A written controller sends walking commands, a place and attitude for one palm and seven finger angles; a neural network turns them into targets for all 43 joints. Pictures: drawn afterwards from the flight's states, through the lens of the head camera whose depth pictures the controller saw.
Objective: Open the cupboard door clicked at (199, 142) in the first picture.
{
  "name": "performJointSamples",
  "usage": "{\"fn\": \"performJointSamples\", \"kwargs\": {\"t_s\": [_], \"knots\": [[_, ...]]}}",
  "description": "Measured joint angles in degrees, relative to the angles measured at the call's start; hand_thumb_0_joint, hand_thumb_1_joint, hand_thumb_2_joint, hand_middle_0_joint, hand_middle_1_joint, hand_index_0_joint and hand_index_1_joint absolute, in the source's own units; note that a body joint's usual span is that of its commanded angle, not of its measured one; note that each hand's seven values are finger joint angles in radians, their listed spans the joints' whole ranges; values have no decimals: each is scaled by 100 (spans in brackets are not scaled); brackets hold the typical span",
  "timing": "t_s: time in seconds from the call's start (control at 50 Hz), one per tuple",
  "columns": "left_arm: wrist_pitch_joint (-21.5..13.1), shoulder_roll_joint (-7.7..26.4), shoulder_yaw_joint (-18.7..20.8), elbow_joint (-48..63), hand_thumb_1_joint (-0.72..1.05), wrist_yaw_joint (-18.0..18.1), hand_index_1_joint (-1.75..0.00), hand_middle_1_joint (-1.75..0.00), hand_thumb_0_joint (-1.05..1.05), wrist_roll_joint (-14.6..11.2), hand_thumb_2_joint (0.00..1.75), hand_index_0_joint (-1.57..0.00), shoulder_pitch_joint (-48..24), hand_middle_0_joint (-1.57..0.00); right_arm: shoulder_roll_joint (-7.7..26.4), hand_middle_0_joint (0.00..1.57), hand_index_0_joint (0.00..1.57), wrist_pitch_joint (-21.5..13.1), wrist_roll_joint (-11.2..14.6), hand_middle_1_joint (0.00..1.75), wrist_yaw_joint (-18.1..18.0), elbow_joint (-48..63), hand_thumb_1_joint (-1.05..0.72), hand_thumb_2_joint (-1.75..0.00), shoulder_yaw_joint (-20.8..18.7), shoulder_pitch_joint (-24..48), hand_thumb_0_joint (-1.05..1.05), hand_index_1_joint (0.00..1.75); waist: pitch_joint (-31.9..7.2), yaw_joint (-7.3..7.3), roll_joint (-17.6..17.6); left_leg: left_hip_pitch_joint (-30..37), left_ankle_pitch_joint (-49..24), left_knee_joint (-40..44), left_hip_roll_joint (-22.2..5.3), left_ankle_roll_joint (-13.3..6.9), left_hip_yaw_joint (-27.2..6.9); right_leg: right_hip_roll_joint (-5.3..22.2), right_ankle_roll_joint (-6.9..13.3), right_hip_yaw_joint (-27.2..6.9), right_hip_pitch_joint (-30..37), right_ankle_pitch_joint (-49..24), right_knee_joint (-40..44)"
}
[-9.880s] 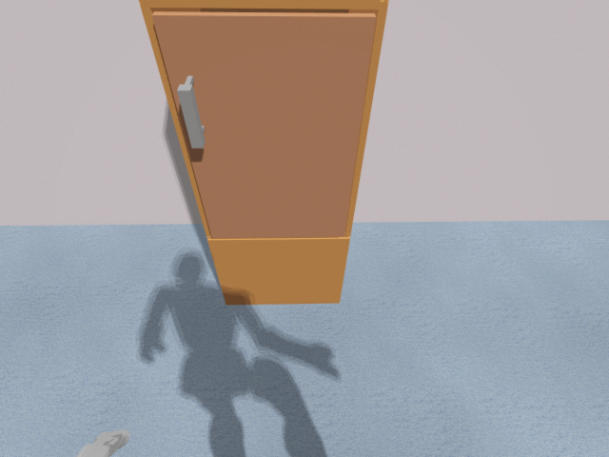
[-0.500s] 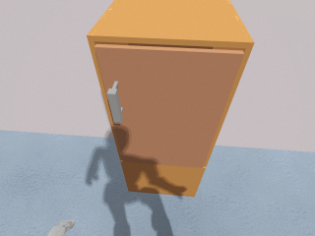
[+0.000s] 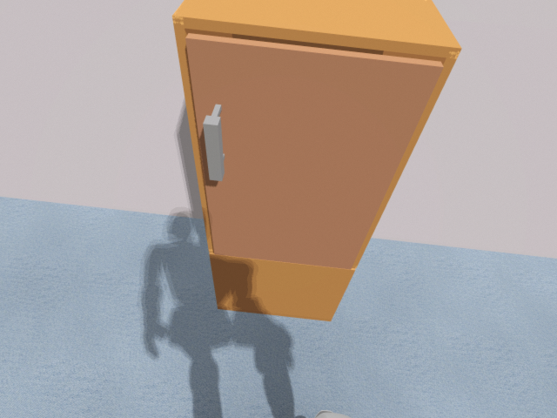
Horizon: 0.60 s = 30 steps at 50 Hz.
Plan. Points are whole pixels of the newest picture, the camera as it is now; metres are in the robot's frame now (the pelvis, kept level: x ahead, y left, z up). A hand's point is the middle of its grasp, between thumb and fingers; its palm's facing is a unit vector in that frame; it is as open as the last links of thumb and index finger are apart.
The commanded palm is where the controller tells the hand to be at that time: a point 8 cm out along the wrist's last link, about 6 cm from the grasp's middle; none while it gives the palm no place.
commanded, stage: come to a stop and stand still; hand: left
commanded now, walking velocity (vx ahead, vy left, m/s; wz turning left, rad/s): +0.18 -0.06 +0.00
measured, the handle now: (217, 143) +0.54 +0.15 +0.08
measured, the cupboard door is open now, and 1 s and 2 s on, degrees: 0 0 0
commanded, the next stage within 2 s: look again from close up in 1.50 s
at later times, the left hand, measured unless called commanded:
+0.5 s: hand out of the picture -0.04 +0.15 -0.18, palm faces +0.00 -0.99 -0.14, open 7.3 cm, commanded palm none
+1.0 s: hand out of the picture +0.02 +0.17 -0.17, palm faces -0.02 -0.98 -0.21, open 7.3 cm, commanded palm none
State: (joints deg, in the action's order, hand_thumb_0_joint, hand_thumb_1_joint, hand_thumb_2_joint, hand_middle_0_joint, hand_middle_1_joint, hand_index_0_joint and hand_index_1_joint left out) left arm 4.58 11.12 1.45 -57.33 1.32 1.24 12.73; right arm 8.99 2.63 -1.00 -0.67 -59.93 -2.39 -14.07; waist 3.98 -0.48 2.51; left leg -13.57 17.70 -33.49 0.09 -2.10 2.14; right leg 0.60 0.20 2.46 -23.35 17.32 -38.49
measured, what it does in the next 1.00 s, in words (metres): steps on the spot: right foot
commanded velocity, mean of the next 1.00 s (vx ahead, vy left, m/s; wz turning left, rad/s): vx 0.02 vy -0.01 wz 0.00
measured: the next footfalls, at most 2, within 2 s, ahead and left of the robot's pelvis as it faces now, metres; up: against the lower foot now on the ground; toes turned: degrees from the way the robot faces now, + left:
right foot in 0.16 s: +0.01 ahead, -0.13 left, +0.00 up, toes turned +0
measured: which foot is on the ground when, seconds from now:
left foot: down 0.00-1.00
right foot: up 0.00-0.14, down 0.16-1.00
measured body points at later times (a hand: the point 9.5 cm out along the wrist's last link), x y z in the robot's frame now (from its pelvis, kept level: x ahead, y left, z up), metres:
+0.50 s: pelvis -0.02 +0.00 +0.00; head -0.01 +0.01 +0.45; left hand -0.04 +0.20 -0.16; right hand -0.03 -0.22 -0.15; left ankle +0.01 +0.10 -0.73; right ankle -0.03 -0.13 -0.73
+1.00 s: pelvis +0.00 -0.01 +0.01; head +0.02 -0.01 +0.45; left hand +0.02 +0.22 -0.15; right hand +0.03 -0.24 -0.15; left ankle +0.01 +0.10 -0.73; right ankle -0.03 -0.13 -0.73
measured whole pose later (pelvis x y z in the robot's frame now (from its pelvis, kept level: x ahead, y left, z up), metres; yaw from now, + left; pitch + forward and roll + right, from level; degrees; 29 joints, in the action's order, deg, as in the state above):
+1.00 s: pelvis +0.00 -0.01 +0.01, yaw -1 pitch +0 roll +1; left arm -1.1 10.0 -0.9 -61.2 1.7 1.1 15.7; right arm 10.3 -1.2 -0.6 -1.0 -61.4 0.3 -14.0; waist 1.8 0.2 0.3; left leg -13.6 14.8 -28.3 0.1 -0.9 3.3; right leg 0.8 -0.3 -0.9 -10.7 18.9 -29.5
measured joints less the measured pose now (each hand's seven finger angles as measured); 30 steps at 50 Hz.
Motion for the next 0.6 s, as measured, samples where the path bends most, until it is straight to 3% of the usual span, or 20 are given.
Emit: {"fn": "performJointSamples", "kwargs": {"t_s": [0.04, 0.08, 0.16, 0.28, 0.38, 0.44, 0.6], "knots": [[-37, -17, 41, -2, 91, -6, -30, -30, 1, 15, 90, -21, 109, -20, -44, 20, 20, -2, -5, 30, -13, -120, -91, -89, 21, -149, 0, 30, -125, 8, -37, 23, -146, 195, -9, -17, -22, -65, -45, -156, -25, 220, -736], [-120, -37, 52, -24, 91, -11, -30, -30, 1, 15, 90, -21, 255, -20, -64, 20, 20, -14, -24, 30, -24, -230, -91, -89, 46, -265, 0, 30, -268, 33, -94, 40, -258, 354, -20, -13, -55, -63, -76, -167, 284, 388, -755], [-312, -34, 2, -129, 91, 7, -30, -30, 1, -8, 90, -20, 582, -20, -107, 20, 20, -95, -13, 30, -38, -279, -91, -89, 69, -365, 0, 30, -458, 72, -58, -79, -268, 304, 10, 59, 37, 33, -39, -243, 1356, 161, 949], [-387, -253, -140, -472, 91, 42, -30, -30, 1, -37, 90, -20, 797, -20, -110, 20, 20, -209, 40, 30, -38, -307, -91, -90, 112, -315, 0, 30, -346, -45, -207, -21, -309, 309, -112, 123, 17, -90, -56, -247, 1453, -51, 1092], [-428, -378, -213, -585, 91, 61, -30, -30, 1, -54, 90, -20, 831, -20, -193, 20, 20, -283, 77, 30, -53, -470, -91, -90, 162, -308, 0, 30, -264, 0, -130, 119, -388, 472, -109, 108, 58, -86, -76, -288, 1568, -141, 1232], [-549, -461, -267, -566, 91, 136, -30, -30, 1, -1, 90, -20, 772, -20, -151, 20, 20, -263, 44, 30, -21, -310, -91, -90, 216, -328, 0, 30, -210, 6, -232, -138, -319, 198, -157, 95, -3, -133, -85, -229, 1427, -166, 1168], [-534, -400, -252, -464, 91, 79, -30, -30, 1, 35, 90, -21, 678, -20, -24, 20, 20, -242, -9, 30, -17, -43, -92, -90, 220, -399, 1, 30, -253, 19, -424, -357, -205, -32, 40, -35, 40, 63, -57, -256, 1073, 151, 605]]}}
